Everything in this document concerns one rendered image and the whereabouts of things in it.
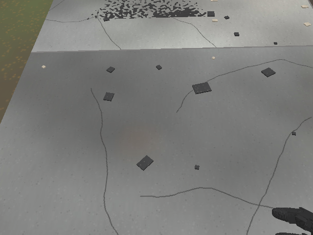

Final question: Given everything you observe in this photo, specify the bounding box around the robot right hand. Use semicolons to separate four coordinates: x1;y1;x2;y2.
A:
272;207;313;235

